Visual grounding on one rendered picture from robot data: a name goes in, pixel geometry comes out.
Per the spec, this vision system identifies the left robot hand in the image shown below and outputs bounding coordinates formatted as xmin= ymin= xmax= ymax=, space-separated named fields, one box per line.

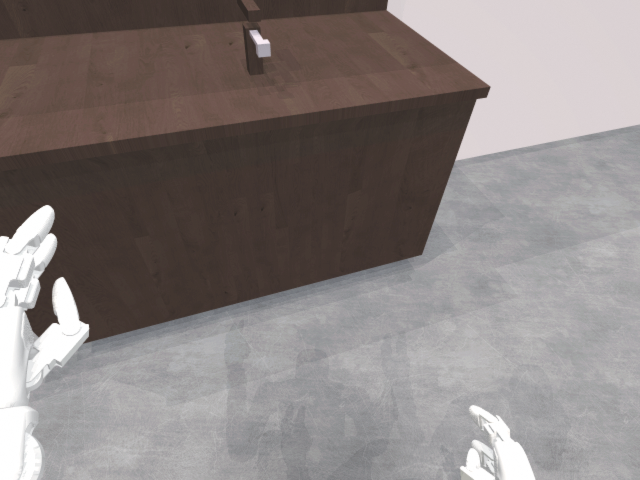
xmin=0 ymin=205 xmax=89 ymax=409

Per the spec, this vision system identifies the robot left forearm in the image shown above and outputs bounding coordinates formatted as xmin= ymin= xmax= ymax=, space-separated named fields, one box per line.
xmin=0 ymin=406 xmax=45 ymax=480

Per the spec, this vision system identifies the right robot hand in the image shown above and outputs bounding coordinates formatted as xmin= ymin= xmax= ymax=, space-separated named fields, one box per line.
xmin=460 ymin=405 xmax=535 ymax=480

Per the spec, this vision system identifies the tap lever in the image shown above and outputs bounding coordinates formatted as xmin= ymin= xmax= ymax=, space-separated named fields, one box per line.
xmin=249 ymin=30 xmax=271 ymax=57

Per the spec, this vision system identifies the counter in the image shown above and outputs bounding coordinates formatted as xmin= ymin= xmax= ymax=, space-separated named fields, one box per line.
xmin=0 ymin=0 xmax=490 ymax=344

